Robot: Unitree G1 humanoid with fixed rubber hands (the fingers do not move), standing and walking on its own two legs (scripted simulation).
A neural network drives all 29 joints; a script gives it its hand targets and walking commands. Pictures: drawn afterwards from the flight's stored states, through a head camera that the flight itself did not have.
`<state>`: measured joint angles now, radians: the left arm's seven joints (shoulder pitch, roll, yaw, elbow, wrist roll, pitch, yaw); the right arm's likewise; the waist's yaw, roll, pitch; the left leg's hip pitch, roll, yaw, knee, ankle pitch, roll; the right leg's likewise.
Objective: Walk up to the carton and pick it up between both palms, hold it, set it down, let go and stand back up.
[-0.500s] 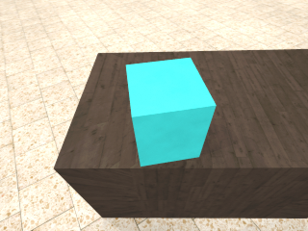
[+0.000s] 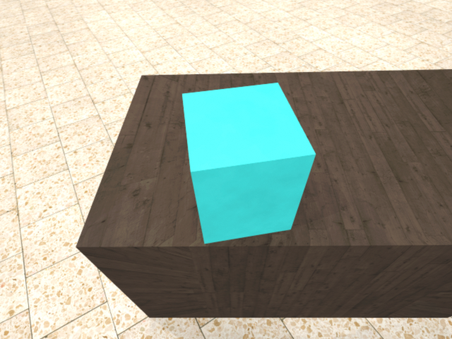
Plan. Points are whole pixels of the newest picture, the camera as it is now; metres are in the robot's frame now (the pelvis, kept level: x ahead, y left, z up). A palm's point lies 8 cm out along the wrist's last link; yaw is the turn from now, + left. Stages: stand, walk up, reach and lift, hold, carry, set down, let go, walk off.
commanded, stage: stand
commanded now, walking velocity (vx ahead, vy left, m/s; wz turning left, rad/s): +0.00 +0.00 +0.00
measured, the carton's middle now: (239, 166) +0.44 -0.01 +0.04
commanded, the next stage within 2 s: none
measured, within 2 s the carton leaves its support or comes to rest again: neither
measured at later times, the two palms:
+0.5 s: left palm out of the picture -0.01 +0.22 -0.14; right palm out of the picture -0.01 -0.24 -0.14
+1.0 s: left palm out of the picture -0.01 +0.22 -0.14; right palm out of the picture -0.01 -0.24 -0.14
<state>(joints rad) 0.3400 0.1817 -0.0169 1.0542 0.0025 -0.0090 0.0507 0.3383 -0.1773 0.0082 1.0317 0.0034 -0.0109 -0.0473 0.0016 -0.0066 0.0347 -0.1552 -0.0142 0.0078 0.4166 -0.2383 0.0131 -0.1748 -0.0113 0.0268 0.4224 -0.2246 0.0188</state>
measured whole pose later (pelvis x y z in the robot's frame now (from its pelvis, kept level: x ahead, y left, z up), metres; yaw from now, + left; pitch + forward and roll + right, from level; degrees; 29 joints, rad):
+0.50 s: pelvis +0.00 -0.01 +0.00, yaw +0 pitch -1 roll +0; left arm 0.34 0.18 -0.02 1.06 0.00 -0.01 0.05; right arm 0.34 -0.18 0.01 1.04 0.00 -0.01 -0.05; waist 0.00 0.00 0.03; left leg -0.15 0.00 0.00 0.42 -0.24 0.00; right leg -0.17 0.00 0.02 0.42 -0.22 0.01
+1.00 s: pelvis +0.00 -0.01 +0.00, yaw +0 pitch -1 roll +0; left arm 0.35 0.18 -0.02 1.05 0.00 -0.01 0.05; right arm 0.34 -0.18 0.01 1.05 0.00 -0.01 -0.05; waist 0.00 0.00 0.03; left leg -0.16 0.00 0.01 0.43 -0.25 0.00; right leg -0.18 0.00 0.03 0.42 -0.23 0.01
